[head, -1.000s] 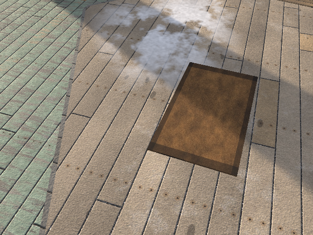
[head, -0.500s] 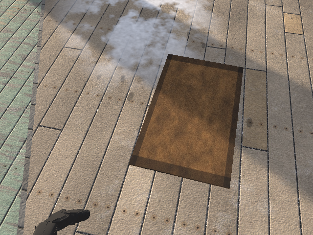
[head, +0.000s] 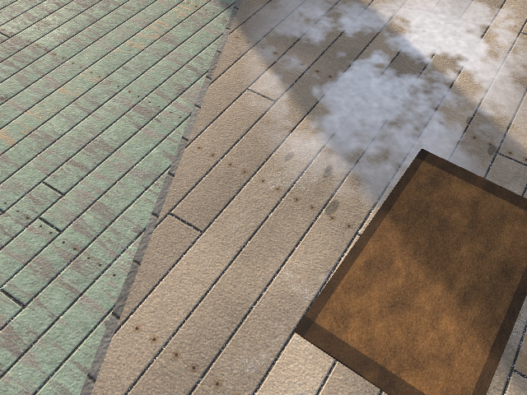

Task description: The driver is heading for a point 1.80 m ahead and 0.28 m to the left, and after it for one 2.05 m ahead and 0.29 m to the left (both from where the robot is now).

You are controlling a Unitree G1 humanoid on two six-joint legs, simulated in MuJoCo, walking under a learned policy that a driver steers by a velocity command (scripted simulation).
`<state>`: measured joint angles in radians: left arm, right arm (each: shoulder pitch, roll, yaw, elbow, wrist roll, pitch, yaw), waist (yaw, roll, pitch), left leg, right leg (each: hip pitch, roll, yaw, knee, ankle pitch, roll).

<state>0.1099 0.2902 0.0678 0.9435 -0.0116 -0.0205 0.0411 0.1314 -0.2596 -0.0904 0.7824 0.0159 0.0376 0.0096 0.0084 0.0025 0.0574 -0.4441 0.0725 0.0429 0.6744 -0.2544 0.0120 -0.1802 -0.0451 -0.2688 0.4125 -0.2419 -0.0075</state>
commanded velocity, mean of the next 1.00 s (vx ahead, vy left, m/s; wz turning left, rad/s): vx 0.01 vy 0.00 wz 0.43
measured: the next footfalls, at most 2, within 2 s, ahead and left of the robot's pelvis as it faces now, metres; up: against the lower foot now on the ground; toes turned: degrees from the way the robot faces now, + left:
left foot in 0.04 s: +0.09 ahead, +0.11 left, +0.00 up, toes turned +5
right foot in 0.50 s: +0.13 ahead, -0.11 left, +0.00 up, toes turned +23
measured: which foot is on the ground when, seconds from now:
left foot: up 0.00-0.02, down 0.04-0.50, up 0.52-0.86, down 0.88-1.00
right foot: down 0.00-0.04, up 0.06-0.48, down 0.50-1.00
